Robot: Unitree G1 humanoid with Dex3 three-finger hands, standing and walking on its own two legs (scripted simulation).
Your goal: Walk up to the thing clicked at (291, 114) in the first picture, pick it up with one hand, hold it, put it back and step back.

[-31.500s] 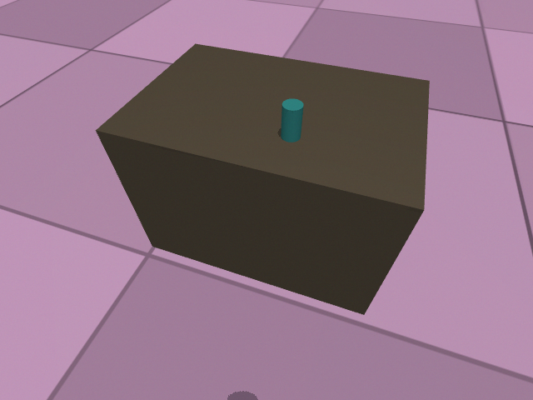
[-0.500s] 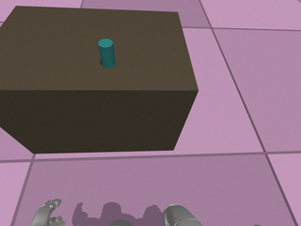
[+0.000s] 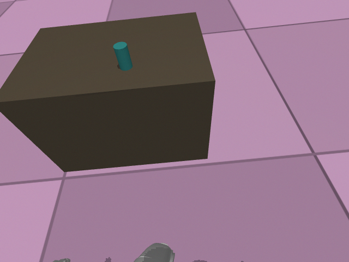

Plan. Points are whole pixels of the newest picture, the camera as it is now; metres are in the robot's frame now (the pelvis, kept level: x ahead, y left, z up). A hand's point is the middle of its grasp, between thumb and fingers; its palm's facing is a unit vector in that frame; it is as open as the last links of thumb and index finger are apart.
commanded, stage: step back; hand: left
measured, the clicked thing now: (123, 56) +0.92 +0.31 -0.06
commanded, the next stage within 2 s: stand in 1.66 s
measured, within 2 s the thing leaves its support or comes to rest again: neither
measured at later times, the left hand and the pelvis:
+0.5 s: hand out of the picture -0.10 +0.27 -0.16, palm faces +0.05 -0.93 -0.37, open 7.4 cm; pelvis -0.17 -0.01 -0.01, yaw +2 degrees
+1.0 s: hand out of the picture -0.15 +0.27 -0.15, palm faces +0.03 -0.92 -0.38, open 7.4 cm; pelvis -0.22 -0.01 +0.00, yaw +2 degrees
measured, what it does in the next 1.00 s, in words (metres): walks backwards: left foot, then right foot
